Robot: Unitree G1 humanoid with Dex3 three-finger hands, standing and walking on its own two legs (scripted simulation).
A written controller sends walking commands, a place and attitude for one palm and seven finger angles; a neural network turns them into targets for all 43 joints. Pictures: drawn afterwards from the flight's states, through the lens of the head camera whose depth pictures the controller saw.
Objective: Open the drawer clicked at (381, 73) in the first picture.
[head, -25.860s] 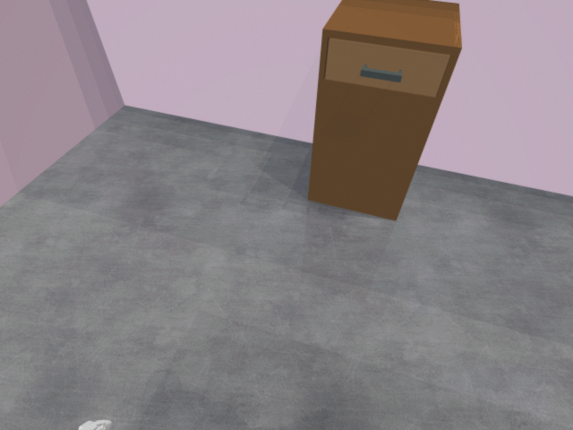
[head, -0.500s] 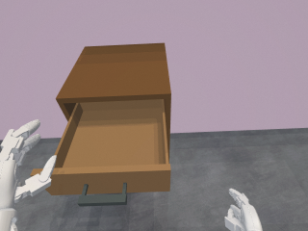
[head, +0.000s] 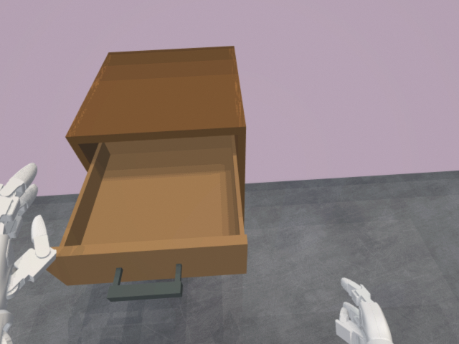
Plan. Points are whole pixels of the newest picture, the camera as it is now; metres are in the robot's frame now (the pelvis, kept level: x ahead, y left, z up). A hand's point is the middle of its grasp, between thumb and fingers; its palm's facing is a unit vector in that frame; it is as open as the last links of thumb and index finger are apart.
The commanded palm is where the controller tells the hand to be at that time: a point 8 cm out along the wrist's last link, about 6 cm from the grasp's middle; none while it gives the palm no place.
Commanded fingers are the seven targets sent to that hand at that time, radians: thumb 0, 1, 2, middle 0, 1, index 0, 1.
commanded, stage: step back with the hand held close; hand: left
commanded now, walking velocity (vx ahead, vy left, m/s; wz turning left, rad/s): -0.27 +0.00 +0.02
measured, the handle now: (147, 280) +0.24 +0.19 -0.06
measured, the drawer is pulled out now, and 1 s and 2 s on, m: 0.30 0.30 0.30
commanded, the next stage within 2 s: stop stepping back and stand still in 1.20 s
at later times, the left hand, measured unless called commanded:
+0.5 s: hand (17, 301) +0.13 +0.26 +0.15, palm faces +0.34 -0.81 -0.49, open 7.4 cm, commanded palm +0.08 +0.30 +0.17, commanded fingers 0.00 0.90 0.90 -0.20 -0.30 -0.20 -0.30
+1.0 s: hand out of the picture +0.09 +0.22 +0.15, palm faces +0.20 -0.85 -0.49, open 7.4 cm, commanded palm +0.01 +0.27 +0.17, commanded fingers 0.00 0.90 0.90 -0.20 -0.30 -0.20 -0.30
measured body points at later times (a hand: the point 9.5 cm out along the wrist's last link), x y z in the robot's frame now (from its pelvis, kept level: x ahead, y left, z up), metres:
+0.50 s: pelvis -0.05 +0.02 -0.01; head -0.02 +0.03 +0.44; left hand +0.11 +0.30 +0.17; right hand +0.14 -0.21 -0.09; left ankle +0.00 +0.10 -0.74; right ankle -0.03 -0.09 -0.74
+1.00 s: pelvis -0.13 +0.00 -0.02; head -0.07 +0.02 +0.43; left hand +0.07 +0.26 +0.18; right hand +0.06 -0.21 -0.09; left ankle +0.00 +0.10 -0.74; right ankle -0.23 -0.10 -0.74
